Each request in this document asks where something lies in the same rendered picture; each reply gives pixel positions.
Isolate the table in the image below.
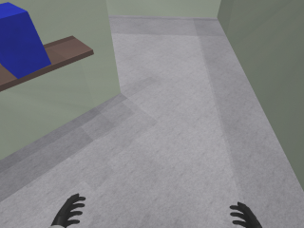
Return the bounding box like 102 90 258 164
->
0 35 94 92

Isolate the carton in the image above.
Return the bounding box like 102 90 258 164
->
0 2 51 79

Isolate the robot right hand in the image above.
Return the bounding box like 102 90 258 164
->
230 201 262 228

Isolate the robot left hand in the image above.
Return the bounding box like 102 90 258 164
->
50 193 86 228

